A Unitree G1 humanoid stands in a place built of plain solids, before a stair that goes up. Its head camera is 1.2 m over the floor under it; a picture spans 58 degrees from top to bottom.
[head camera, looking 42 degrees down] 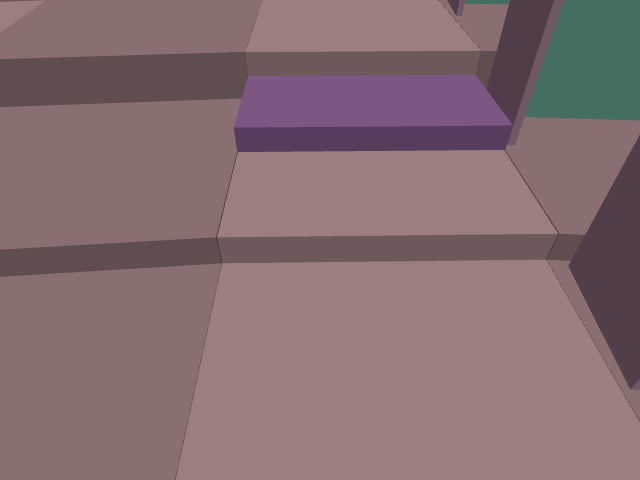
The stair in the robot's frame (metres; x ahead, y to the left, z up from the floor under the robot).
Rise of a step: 0.13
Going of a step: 0.60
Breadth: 1.28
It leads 1 degrees to the left of straight ahead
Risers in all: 3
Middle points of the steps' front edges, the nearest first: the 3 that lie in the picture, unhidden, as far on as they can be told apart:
1.21 -0.25 0.14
1.81 -0.25 0.27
2.41 -0.24 0.39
